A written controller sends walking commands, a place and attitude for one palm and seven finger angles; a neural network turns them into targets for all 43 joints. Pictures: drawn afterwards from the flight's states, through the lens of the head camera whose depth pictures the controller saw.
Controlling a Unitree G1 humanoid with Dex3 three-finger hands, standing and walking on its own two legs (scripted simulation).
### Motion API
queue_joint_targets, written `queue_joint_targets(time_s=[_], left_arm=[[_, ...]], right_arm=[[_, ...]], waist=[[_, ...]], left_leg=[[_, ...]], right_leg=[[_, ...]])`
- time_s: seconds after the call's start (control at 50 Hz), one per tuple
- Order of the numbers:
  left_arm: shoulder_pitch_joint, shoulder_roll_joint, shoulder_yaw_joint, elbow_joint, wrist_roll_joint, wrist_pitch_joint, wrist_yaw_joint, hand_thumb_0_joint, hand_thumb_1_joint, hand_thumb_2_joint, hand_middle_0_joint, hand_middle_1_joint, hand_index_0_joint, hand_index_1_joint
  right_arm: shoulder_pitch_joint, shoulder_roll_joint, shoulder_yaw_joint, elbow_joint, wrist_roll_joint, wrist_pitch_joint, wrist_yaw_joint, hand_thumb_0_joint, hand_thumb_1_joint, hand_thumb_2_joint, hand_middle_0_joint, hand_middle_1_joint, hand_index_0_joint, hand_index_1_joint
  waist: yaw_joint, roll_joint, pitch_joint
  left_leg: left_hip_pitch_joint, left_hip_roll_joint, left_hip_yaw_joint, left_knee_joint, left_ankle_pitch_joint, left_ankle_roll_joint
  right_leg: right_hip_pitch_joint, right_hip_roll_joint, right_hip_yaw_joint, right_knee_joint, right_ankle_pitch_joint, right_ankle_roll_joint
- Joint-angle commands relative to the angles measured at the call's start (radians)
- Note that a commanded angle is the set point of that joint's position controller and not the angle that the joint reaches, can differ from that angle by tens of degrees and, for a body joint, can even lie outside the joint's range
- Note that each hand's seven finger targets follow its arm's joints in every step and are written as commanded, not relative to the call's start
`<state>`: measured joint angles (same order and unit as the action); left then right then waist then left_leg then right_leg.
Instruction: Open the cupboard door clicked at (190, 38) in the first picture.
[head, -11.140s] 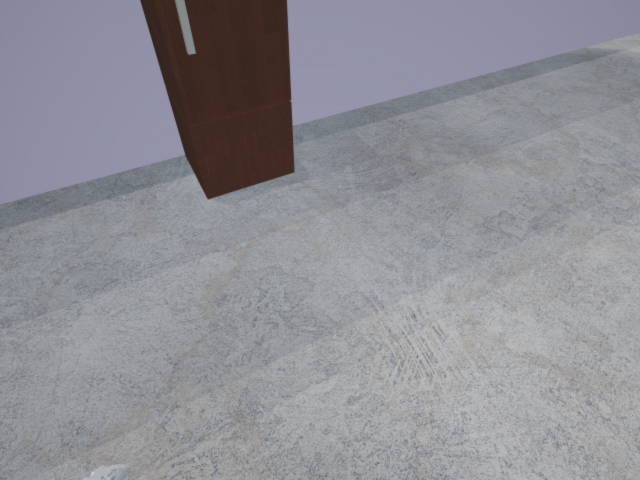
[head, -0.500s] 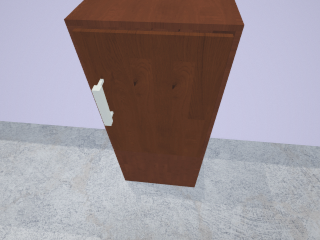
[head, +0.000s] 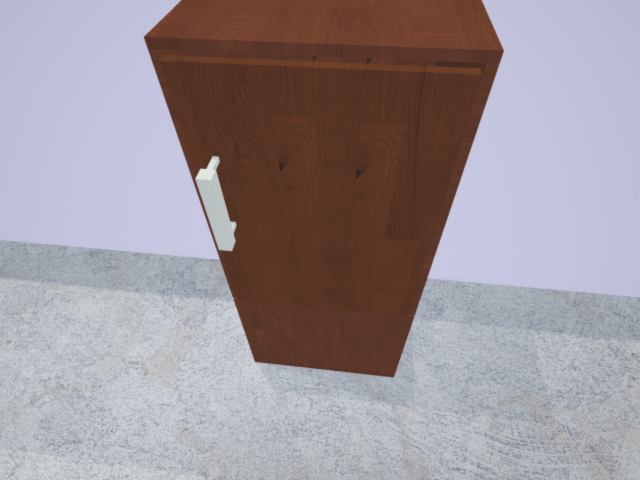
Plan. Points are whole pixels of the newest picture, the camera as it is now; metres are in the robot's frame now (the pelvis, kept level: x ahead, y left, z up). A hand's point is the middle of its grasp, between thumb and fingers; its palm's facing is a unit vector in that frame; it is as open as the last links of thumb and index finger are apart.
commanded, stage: raise the hand with hooked fingers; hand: left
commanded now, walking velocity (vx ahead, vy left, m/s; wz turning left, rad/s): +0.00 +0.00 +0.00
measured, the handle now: (221, 205) +0.53 +0.22 +0.01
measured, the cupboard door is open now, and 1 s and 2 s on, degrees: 0 0 0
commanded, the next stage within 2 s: move the hooked fingers beside the handle in 2.00 s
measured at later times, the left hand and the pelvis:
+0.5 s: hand (158, 463) +0.15 +0.21 -0.04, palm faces +0.00 -1.00 -0.05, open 9.7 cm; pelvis -0.05 +0.02 -0.09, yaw +2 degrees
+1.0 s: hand (126, 403) +0.20 +0.26 -0.01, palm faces -0.03 -1.00 -0.07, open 12.6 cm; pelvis -0.04 +0.04 -0.06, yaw +1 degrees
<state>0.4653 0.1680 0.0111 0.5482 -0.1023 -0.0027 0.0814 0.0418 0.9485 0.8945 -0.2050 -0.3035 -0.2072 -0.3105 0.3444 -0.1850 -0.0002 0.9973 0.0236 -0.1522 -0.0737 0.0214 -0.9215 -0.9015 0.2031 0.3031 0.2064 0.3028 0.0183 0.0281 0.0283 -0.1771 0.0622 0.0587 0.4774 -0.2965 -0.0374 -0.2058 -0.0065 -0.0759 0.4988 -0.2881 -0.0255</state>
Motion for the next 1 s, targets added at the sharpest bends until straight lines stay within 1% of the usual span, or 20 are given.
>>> queue_joint_targets(time_s=[0.0, 0.02, 0.04, 0.06, 0.1, 0.12, 0.16, 0.2, 0.26, 0.32, 0.34, 0.4, 0.46, 0.54, 0.58, 0.64, 0.76, 0.84, 0.9, 0.98], left_arm=[[-0.214, 0.028, -0.003, -0.522, -0.088, -0.2, -0.031, 0.0, 0.76, 0.84, -0.21, -0.39, -0.21, -0.39], [-0.179, 0.004, 0.001, -0.473, -0.088, -0.253, -0.061, 0.0, 0.737, 0.83, -0.212, -0.405, -0.212, -0.405], [-0.13, 0.002, 0.03, -0.404, -0.083, -0.309, -0.095, 0.0, 0.713, 0.82, -0.213, -0.42, -0.213, -0.42], [-0.025, -0.019, 0.043, -0.366, -0.093, -0.37, -0.141, 0.0, 0.69, 0.81, -0.215, -0.435, -0.215, -0.435], [0.152, -0.04, 0.079, -0.305, -0.126, -0.507, -0.259, 0.0, 0.643, 0.79, -0.218, -0.465, -0.218, -0.465], [0.159, -0.018, 0.103, -0.314, -0.137, -0.576, -0.323, 0.0, 0.62, 0.78, -0.22, -0.48, -0.22, -0.48], [0.099, 0.088, 0.177, -0.352, -0.133, -0.677, -0.443, 0.0, 0.573, 0.76, -0.223, -0.51, -0.223, -0.51], [0.084, 0.116, 0.214, -0.414, -0.152, -0.64, -0.47, 0.0, 0.527, 0.74, -0.227, -0.54, -0.227, -0.54], [-0.075, 0.139, 0.21, -0.648, -0.179, -0.553, -0.438, 0.0, 0.457, 0.71, -0.232, -0.585, -0.232, -0.585], [-0.162, 0.118, 0.158, -0.871, -0.152, -0.539, -0.363, 0.0, 0.387, 0.68, -0.237, -0.63, -0.237, -0.63], [-0.223, 0.127, 0.136, -0.915, -0.145, -0.539, -0.357, 0.0, 0.363, 0.67, -0.238, -0.645, -0.238, -0.645], [-0.249, 0.109, 0.084, -0.904, -0.121, -0.526, -0.36, 0.0, 0.293, 0.64, -0.243, -0.69, -0.243, -0.69], [-0.244, 0.154, 0.117, -0.814, -0.127, -0.46, -0.397, 0.0, 0.223, 0.61, -0.248, -0.735, -0.248, -0.735], [-0.16, 0.204, 0.22, -0.715, -0.165, -0.334, -0.42, 0.0, 0.13, 0.57, -0.255, -0.795, -0.255, -0.795], [-0.161, 0.214, 0.254, -0.751, -0.183, -0.312, -0.412, 0.0, 0.083, 0.55, -0.258, -0.825, -0.258, -0.825], [-0.172, 0.234, 0.296, -0.743, -0.204, -0.326, -0.388, 0.0, 0.013, 0.52, -0.263, -0.87, -0.263, -0.87], [-0.248, 0.241, 0.281, -0.711, -0.198, -0.395, -0.408, 0.0, -0.127, 0.46, -0.273, -0.96, -0.273, -0.96], [-0.293, 0.272, 0.305, -0.661, -0.212, -0.385, -0.438, 0.0, -0.22, 0.42, -0.28, -1.02, -0.28, -1.02], [-0.299, 0.306, 0.347, -0.676, -0.222, -0.388, -0.449, 0.0, -0.29, 0.39, -0.285, -1.065, -0.285, -1.065], [-0.328, 0.328, 0.378, -0.652, -0.235, -0.382, -0.464, 0.0, -0.383, 0.35, -0.292, -1.125, -0.292, -1.125]], right_arm=[[-0.14, -0.203, -0.058, -0.286, 0.018, -0.195, -0.028, 0.0, -0.9, -0.9, 0.2, 0.3, 0.2, 0.3], [-0.136, -0.2, -0.065, -0.318, 0.002, -0.206, -0.022, 0.0, -0.9, -0.9, 0.2, 0.3, 0.2, 0.3], [-0.146, -0.194, -0.073, -0.35, -0.002, -0.215, -0.009, 0.0, -0.9, -0.9, 0.2, 0.3, 0.2, 0.3], [-0.156, -0.184, -0.078, -0.387, -0.013, -0.219, 0.006, 0.0, -0.9, -0.9, 0.2, 0.3, 0.2, 0.3], [-0.195, -0.175, -0.095, -0.444, -0.015, -0.217, 0.039, 0.0, -0.9, -0.9, 0.2, 0.3, 0.2, 0.3], [-0.208, -0.179, -0.1, -0.471, -0.016, -0.21, 0.057, 0.0, -0.9, -0.9, 0.2, 0.3, 0.2, 0.3], [-0.219, -0.19, -0.111, -0.526, -0.01, -0.191, 0.086, 0.0, -0.9, -0.9, 0.2, 0.3, 0.2, 0.3], [-0.247, -0.19, -0.113, -0.599, -0.001, -0.161, 0.084, 0.0, -0.9, -0.9, 0.2, 0.3, 0.2, 0.3], [-0.244, -0.191, -0.099, -0.68, 0.007, -0.118, 0.066, 0.0, -0.9, -0.9, 0.2, 0.3, 0.2, 0.3], [-0.186, -0.172, -0.082, -0.688, -0.002, -0.103, 0.049, 0.0, -0.9, -0.9, 0.2, 0.3, 0.2, 0.3], [-0.168, -0.18, -0.071, -0.682, -0.008, -0.101, 0.041, 0.0, -0.9, -0.9, 0.2, 0.3, 0.2, 0.3], [-0.152, -0.18, -0.053, -0.651, -0.008, -0.112, 0.026, 0.0, -0.9, -0.9, 0.2, 0.3, 0.2, 0.3], [-0.157, -0.191, -0.041, -0.634, 0.001, -0.121, 0.011, 0.0, -0.9, -0.9, 0.2, 0.3, 0.2, 0.3], [-0.18, -0.186, -0.035, -0.635, 0.01, -0.116, 0.002, 0.0, -0.9, -0.9, 0.2, 0.3, 0.2, 0.3], [-0.187, -0.18, -0.034, -0.643, 0.01, -0.114, 0.0, 0.0, -0.9, -0.9, 0.2, 0.3, 0.2, 0.3], [-0.188, -0.172, -0.028, -0.63, 0.003, -0.12, -0.001, 0.0, -0.9, -0.9, 0.2, 0.3, 0.2, 0.3], [-0.143, -0.199, -0.035, -0.604, 0.009, -0.148, 0.004, 0.0, -0.9, -0.9, 0.2, 0.3, 0.2, 0.3], [-0.123, -0.215, -0.036, -0.597, 0.012, -0.155, -0.002, 0.0, -0.9, -0.9, 0.2, 0.3, 0.2, 0.3], [-0.111, -0.217, -0.039, -0.594, 0.015, -0.16, -0.004, 0.0, -0.9, -0.9, 0.2, 0.3, 0.2, 0.3], [-0.106, -0.219, -0.039, -0.586, 0.014, -0.155, 0.0, 0.0, -0.9, -0.9, 0.2, 0.3, 0.2, 0.3]], waist=[[-0.088, -0.167, -0.039], [-0.086, -0.23, -0.028], [-0.06, -0.179, -0.015], [-0.016, -0.234, -0.065], [0.038, -0.29, -0.12], [0.045, -0.254, -0.152], [0.051, -0.093, -0.219], [0.065, -0.085, -0.288], [0.042, 0.026, -0.316], [-0.013, 0.073, -0.362], [-0.047, 0.037, -0.339], [-0.079, 0.064, -0.308], [-0.071, 0.048, -0.307], [-0.02, 0.005, -0.348], [-0.007, -0.002, -0.376], [0.003, -0.016, -0.345], [-0.027, 0.024, -0.305], [-0.035, 0.017, -0.28], [-0.02, 0.058, -0.341], [-0.021, 0.068, -0.333]], left_leg=[[-0.099, -0.048, -0.05, 0.064, 0.128, 0.074], [-0.172, -0.059, -0.053, 0.114, 0.069, 0.07], [-0.232, -0.074, -0.051, 0.153, 0.038, 0.055], [-0.295, -0.079, -0.049, 0.189, 0.025, 0.042], [-0.426, -0.084, -0.04, 0.283, 0.04, 0.028], [-0.482, -0.092, -0.033, 0.331, 0.047, 0.022], [-0.528, -0.099, -0.02, 0.422, 0.083, 0.021], [-0.553, -0.101, 0.0, 0.451, 0.056, 0.036], [-0.549, -0.089, -0.02, 0.463, 0.002, 0.045], [-0.487, -0.063, -0.059, 0.483, 0.038, 0.056], [-0.497, -0.053, -0.075, 0.498, 0.027, 0.061], [-0.508, -0.043, -0.1, 0.502, -0.032, 0.059], [-0.535, -0.047, -0.115, 0.488, -0.085, 0.057], [-0.53, -0.058, -0.114, 0.431, -0.07, 0.053], [-0.511, -0.059, -0.107, 0.408, -0.05, 0.052], [-0.512, -0.057, -0.111, 0.389, -0.026, 0.048], [-0.476, -0.054, -0.103, 0.37, -0.035, 0.046], [-0.47, -0.057, -0.102, 0.351, -0.045, 0.048], [-0.413, -0.057, -0.098, 0.341, 0.036, 0.047], [-0.377, -0.054, -0.095, 0.336, 0.104, 0.043]], right_leg=[[-0.208, -0.019, -0.006, -0.011, 0.059, 0.039], [-0.285, -0.018, -0.007, 0.017, -0.033, 0.043], [-0.32, -0.024, -0.002, 0.058, -0.079, 0.035], [-0.33, -0.021, -0.006, 0.113, -0.107, 0.027], [-0.335, -0.017, 0.006, 0.235, -0.021, 0.017], [-0.334, -0.022, 0.022, 0.292, 0.033, 0.012], [-0.352, -0.037, 0.058, 0.388, 0.119, -0.009], [-0.374, -0.032, 0.064, 0.422, 0.064, -0.006], [-0.431, -0.012, 0.065, 0.441, -0.025, -0.003], [-0.481, 0.003, 0.037, 0.46, 0.015, 0.0], [-0.513, 0.013, 0.032, 0.468, 0.007, 0.002], [-0.576, 0.017, 0.015, 0.457, -0.071, 0.002], [-0.574, 0.022, 0.008, 0.441, -0.132, 0.002], [-0.47, 0.021, -0.004, 0.403, -0.129, 0.003], [-0.43, 0.013, -0.005, 0.384, -0.12, 0.008], [-0.411, 0.018, -0.012, 0.378, -0.11, 0.002], [-0.445, 0.014, -0.011, 0.36, -0.112, 0.002], [-0.428, 0.016, -0.008, 0.338, -0.113, 0.002], [-0.38, 0.014, -0.006, 0.337, -0.034, 0.001], [-0.358, 0.018, -0.01, 0.331, 0.039, 0.001]])
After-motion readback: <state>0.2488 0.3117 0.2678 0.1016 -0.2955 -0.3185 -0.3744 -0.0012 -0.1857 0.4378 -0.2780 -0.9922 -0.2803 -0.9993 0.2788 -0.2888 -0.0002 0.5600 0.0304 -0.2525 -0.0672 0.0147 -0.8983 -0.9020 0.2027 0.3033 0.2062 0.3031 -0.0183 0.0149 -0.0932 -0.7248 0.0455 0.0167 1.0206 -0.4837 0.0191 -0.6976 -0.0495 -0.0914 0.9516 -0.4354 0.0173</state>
